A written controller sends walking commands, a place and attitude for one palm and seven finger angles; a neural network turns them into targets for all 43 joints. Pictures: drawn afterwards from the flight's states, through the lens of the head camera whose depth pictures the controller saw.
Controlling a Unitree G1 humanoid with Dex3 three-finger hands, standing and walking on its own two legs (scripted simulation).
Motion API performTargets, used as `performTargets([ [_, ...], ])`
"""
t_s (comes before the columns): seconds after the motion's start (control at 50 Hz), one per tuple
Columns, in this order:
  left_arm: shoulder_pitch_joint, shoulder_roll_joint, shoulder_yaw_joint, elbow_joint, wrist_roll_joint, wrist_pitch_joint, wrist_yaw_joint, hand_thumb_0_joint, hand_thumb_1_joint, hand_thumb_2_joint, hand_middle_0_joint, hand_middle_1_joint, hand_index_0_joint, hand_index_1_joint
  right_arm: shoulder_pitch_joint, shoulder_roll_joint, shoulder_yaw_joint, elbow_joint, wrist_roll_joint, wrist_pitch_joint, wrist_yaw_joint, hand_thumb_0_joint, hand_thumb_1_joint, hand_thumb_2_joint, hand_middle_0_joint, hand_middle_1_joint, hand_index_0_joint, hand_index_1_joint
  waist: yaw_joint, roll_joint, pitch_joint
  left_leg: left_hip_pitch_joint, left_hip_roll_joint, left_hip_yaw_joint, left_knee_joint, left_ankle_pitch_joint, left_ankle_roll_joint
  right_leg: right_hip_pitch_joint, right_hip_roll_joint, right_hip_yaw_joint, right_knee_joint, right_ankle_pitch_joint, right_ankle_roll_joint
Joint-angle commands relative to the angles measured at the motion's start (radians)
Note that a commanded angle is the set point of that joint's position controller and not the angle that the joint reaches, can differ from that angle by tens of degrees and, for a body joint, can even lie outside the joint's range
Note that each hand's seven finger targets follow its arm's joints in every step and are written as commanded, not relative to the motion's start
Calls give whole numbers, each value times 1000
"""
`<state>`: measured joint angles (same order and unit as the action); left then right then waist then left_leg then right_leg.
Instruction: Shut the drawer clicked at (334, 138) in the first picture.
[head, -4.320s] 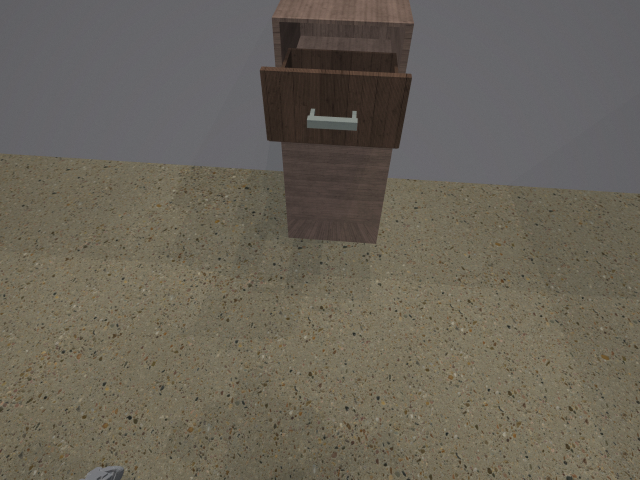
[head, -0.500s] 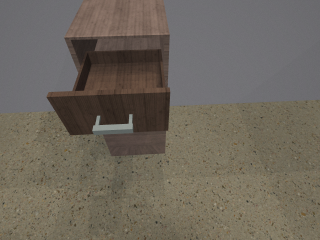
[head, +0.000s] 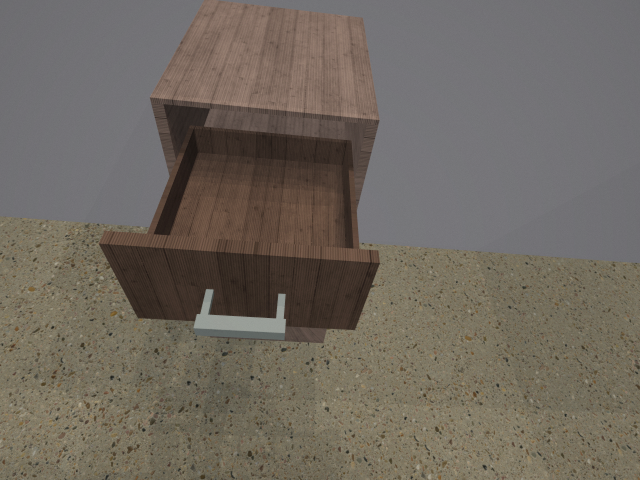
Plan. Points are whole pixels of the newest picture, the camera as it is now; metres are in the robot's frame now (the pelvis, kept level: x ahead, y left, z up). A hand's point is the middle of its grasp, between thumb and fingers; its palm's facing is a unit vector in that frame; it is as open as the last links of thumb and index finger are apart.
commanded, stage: come to a stop and stand still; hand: left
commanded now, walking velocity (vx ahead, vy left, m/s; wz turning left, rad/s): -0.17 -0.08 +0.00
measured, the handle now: (243, 313) +0.31 +0.13 +0.01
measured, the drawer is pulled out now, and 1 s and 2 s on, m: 0.30 0.30 0.30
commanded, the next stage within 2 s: look again from close up in 0.82 s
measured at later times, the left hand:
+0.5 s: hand out of the picture -0.01 +0.10 -0.17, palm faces +0.02 -0.97 -0.24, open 7.3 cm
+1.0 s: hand out of the picture -0.07 +0.07 -0.18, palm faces +0.04 -0.99 -0.14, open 7.3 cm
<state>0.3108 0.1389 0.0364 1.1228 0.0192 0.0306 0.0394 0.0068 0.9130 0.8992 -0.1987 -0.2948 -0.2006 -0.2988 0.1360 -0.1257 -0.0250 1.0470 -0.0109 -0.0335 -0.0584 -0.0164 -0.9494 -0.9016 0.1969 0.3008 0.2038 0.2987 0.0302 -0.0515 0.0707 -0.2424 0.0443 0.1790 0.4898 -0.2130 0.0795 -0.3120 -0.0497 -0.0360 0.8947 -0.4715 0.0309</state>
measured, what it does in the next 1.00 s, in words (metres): steps on the spot: right foot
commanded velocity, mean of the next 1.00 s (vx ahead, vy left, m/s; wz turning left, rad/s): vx -0.01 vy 0.00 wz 0.00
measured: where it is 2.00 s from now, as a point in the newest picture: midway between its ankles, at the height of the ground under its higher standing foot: outside the picture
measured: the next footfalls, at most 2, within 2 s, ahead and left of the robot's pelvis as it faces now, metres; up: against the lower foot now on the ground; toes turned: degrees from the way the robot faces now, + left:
right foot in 0.32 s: +0.01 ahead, -0.17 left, +0.00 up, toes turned -2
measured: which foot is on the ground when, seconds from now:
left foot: down 0.00-1.00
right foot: up 0.00-0.30, down 0.32-1.00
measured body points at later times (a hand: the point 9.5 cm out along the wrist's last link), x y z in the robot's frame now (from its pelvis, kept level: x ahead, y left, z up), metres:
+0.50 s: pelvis -0.03 -0.08 +0.00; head -0.04 -0.11 +0.45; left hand -0.01 +0.15 -0.15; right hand -0.04 -0.30 -0.17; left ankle -0.01 +0.06 -0.74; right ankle -0.04 -0.18 -0.74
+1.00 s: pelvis -0.04 -0.08 +0.00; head -0.04 -0.08 +0.45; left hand -0.07 +0.12 -0.17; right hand -0.07 -0.29 -0.16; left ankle -0.02 +0.05 -0.74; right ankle -0.04 -0.18 -0.74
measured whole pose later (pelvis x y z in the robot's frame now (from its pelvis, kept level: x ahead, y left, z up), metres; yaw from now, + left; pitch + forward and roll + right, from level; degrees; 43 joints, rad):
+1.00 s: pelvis -0.04 -0.08 +0.00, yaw +0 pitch -1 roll -2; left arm 0.35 0.08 0.00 1.13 0.02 -0.02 0.05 0.01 0.91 0.90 -0.20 -0.30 -0.20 -0.30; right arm 0.32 -0.13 -0.02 1.11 -0.01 0.01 -0.02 0.00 -0.91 -0.90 0.19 0.30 0.20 0.30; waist -0.01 0.03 0.03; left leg -0.28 0.07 0.01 0.56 -0.29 -0.03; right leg -0.20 0.03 -0.07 0.45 -0.23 -0.03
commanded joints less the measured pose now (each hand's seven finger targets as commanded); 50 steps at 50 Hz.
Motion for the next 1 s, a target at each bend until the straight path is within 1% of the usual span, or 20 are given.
performTargets([
  [0.0,89,70,26,-58,4,25,5,0,900,900,-200,-300,-200,-300,95,-167,-42,-22,1,19,-7,0,-900,-900,200,300,200,300,-17,148,-80,86,294,-189,-172,693,96,-75,-13,54,159,60,17],
  [0.08,54,69,37,-102,6,34,2,0,900,900,-200,-300,-200,-300,75,-169,-56,-48,-6,30,2,0,-900,-900,200,300,200,300,-24,186,-103,81,276,-181,-175,493,98,-106,-5,47,152,62,19],
  [0.16,-4,63,24,-132,6,18,-3,0,900,900,-200,-300,-200,-300,88,-178,-70,-43,-13,37,15,0,-900,-900,200,300,200,300,-48,235,-97,93,262,-213,-181,321,90,-46,-4,-6,-89,28,6],
  [0.22,38,60,20,-118,2,4,-3,0,900,900,-200,-300,-200,-300,85,-187,-73,-38,-11,42,23,0,-900,-900,200,300,200,300,-28,231,-103,33,249,-240,-182,142,66,67,5,-20,-276,100,-12],
  [0.26,85,90,18,-95,8,-11,1,0,900,900,-200,-300,-200,-300,91,-156,-71,-33,-1,43,32,0,-900,-900,200,300,200,300,-5,134,-104,-39,172,-193,-102,19,-2,190,-5,-16,-508,269,-13],
  [0.28,59,136,18,-103,12,-24,4,0,900,900,-200,-300,-200,-300,110,-103,-61,-37,7,46,36,0,-900,-900,200,300,200,300,-23,-13,-71,-86,96,-136,-4,-88,-61,162,-127,139,-616,267,-54],
  [0.3,3,188,19,-115,9,-29,3,0,900,900,-200,-300,-200,-300,102,-53,-44,-48,8,52,44,0,-900,-900,200,300,200,300,-44,-134,-31,-91,26,-92,38,-176,-99,58,-245,235,-669,254,-110],
  [0.32,-25,198,21,-123,6,-33,1,0,900,900,-200,-300,-200,-300,62,-66,-41,-58,-1,66,45,0,-900,-900,200,300,200,300,-24,-209,-10,-55,20,-116,93,-208,-98,-41,-247,266,-704,200,-149],
  [0.34,-56,186,19,-120,5,-36,2,0,900,900,-200,-300,-200,-300,70,-76,-39,-45,-6,68,44,0,-900,-900,200,300,200,300,-31,-247,8,-56,20,-139,135,-182,-91,-50,-223,253,-701,212,-161],
  [0.4,-83,146,7,-108,-5,-40,0,0,900,900,-200,-300,-200,-300,159,-67,-28,27,-3,58,41,0,-900,-900,200,300,200,300,-59,-126,-10,-1,14,-139,95,-55,-95,7,-153,146,-629,283,-140],
  [0.5,-31,102,-2,-67,-14,-39,0,0,900,900,-200,-300,-200,-300,199,-74,-7,78,-4,42,25,0,-900,-900,200,300,200,300,-39,-20,58,60,56,-185,-82,76,-91,-20,-76,124,-624,161,-79],
  [0.56,-2,112,2,-42,-16,-36,-3,0,900,900,-200,-300,-200,-300,196,-71,-4,96,-4,35,22,0,-900,-900,200,300,200,300,-21,80,18,55,56,-187,-110,95,-94,64,-63,111,-609,218,-66],
  [0.66,7,106,2,-30,-13,-37,-3,0,900,900,-200,-300,-200,-300,225,-59,-5,105,-5,43,22,0,-900,-900,200,300,200,300,-29,10,35,54,44,-168,-106,22,-99,44,-68,119,-658,111,-70],
  [0.84,51,73,1,-16,-12,-41,-3,0,900,900,-200,-300,-200,-300,262,-41,-2,105,-7,38,19,0,-900,-900,200,300,200,300,-35,34,43,44,38,-171,-102,21,-92,11,-63,122,-657,79,-73],
  [0.88,59,67,0,-13,-11,-41,-3,0,900,900,-200,-300,-200,-300,262,-44,-2,103,-5,33,18,0,-900,-900,200,300,200,300,-32,44,45,39,43,-176,-117,26,-90,22,-58,106,-642,113,-69],
  [0.9,148,101,-12,10,7,-76,35,0,900,900,-200,-300,-200,-300,114,-81,6,26,-3,11,32,0,-900,-900,200,300,200,300,24,48,58,-84,29,-142,128,-41,-123,74,-140,210,-600,671,-15],
  [0.92,107,152,-6,-37,7,-88,27,0,900,900,-200,-300,-200,-300,193,-26,4,-12,1,24,37,0,-900,-900,200,300,200,300,-50,43,-50,-73,16,-181,180,-168,-96,100,-207,225,-601,549,-84],
  [0.94,51,144,-6,-59,8,-87,21,0,900,900,-200,-300,-200,-300,229,-35,2,-11,3,24,40,0,-900,-900,200,300,200,300,-69,43,-89,-31,18,-164,162,-157,-90,65,-172,171,-595,349,-133],
  [0.96,17,146,1,-85,6,-87,19,0,900,900,-200,-300,-200,-300,255,-34,5,-13,-3,22,44,0,-900,-900,200,300,200,300,-76,51,-118,22,0,-143,87,-77,-94,71,-143,134,-562,349,-144],
  [0.98,22,122,-5,-82,2,-86,16,0,900,900,-200,-300,-200,-300,271,-39,8,-13,-1,16,43,0,-900,-900,200,300,200,300,-78,43,-79,50,7,-156,39,-47,-86,21,-114,114,-539,249,-126],
])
